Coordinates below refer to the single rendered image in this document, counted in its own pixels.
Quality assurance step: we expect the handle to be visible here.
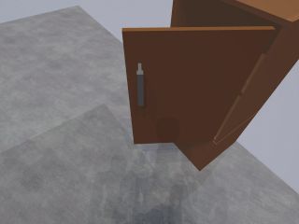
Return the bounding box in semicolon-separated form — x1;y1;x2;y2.
136;63;144;106

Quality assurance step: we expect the cupboard door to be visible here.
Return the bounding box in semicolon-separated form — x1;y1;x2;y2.
121;26;276;145

